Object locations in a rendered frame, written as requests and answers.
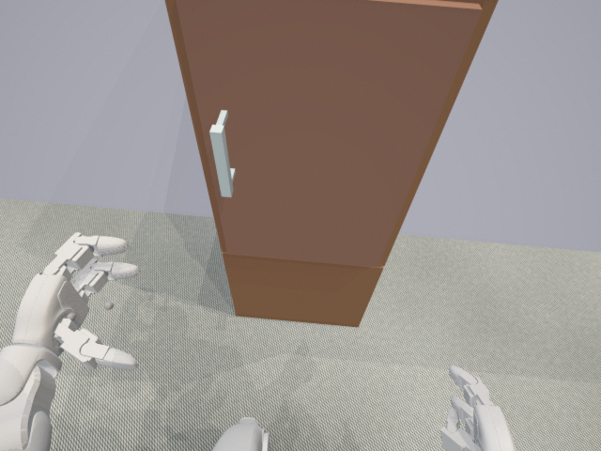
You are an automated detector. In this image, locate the right robot hand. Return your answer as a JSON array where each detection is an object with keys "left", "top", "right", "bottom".
[{"left": 441, "top": 365, "right": 516, "bottom": 451}]

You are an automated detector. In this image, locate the left robot forearm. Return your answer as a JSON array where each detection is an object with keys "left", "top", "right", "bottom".
[{"left": 0, "top": 344, "right": 62, "bottom": 451}]

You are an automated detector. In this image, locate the cupboard door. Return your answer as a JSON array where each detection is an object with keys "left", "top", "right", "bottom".
[{"left": 176, "top": 0, "right": 482, "bottom": 267}]

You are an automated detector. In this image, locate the left robot shin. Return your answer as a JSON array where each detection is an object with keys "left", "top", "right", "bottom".
[{"left": 239, "top": 417, "right": 258, "bottom": 426}]

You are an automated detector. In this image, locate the left robot hand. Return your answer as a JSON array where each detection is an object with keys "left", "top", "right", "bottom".
[{"left": 12, "top": 232, "right": 140, "bottom": 370}]

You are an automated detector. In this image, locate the handle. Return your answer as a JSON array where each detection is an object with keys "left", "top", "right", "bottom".
[{"left": 209, "top": 110, "right": 236, "bottom": 197}]

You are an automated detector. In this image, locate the left robot thigh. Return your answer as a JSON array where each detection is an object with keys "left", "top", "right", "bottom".
[{"left": 212, "top": 424, "right": 270, "bottom": 451}]

